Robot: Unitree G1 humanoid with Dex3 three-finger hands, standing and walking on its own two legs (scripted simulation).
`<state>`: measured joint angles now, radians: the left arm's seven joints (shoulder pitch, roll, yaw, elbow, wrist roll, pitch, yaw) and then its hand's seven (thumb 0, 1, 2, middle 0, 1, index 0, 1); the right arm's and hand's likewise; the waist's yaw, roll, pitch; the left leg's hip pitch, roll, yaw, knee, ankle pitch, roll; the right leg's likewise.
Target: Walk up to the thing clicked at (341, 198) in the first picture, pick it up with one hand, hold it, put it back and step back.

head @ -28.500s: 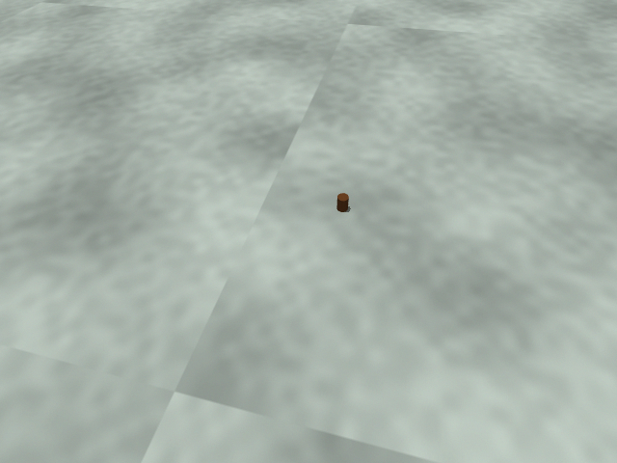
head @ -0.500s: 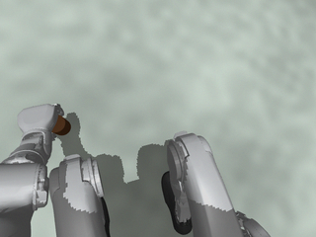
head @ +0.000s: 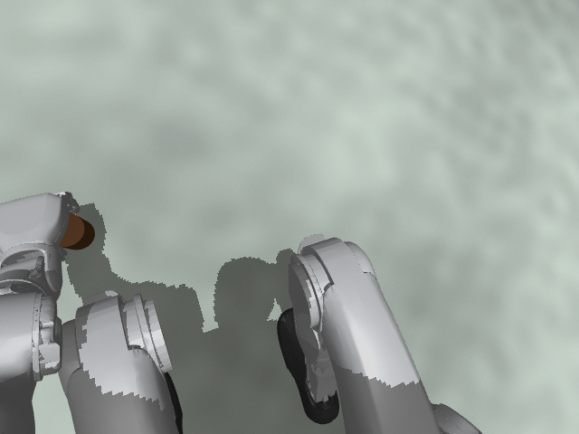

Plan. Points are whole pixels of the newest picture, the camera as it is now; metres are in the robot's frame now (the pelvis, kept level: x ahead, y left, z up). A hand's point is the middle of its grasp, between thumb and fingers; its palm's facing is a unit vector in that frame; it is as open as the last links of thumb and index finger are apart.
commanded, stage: rest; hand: left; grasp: from above
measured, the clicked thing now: (71, 232) +0.43 +0.24 -0.26
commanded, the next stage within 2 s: open in 0.18 s
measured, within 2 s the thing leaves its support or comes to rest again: neither
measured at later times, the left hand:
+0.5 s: hand (52, 241) +0.41 +0.25 -0.22, palm faces -0.42 -0.12 -0.90, open 8.6 cm
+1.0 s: hand (52, 241) +0.41 +0.25 -0.22, palm faces -0.44 -0.11 -0.89, open 13.4 cm
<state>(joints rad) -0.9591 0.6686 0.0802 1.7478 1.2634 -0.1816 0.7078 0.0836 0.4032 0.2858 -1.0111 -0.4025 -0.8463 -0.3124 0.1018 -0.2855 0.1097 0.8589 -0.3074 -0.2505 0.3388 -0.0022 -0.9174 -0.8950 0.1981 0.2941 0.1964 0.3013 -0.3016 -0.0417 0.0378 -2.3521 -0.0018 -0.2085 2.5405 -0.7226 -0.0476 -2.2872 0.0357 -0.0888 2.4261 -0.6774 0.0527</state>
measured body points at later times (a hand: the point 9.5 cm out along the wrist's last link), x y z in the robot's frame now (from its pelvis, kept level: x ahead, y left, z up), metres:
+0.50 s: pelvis -0.01 +0.00 +0.00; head +0.23 +0.10 +0.37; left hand +0.43 +0.26 -0.17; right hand +0.04 -0.25 -0.08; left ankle +0.06 +0.13 -0.26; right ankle +0.10 -0.12 -0.26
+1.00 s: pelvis +0.00 +0.00 +0.00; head +0.24 +0.09 +0.37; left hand +0.43 +0.26 -0.17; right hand +0.04 -0.25 -0.08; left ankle +0.06 +0.13 -0.26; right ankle +0.10 -0.12 -0.26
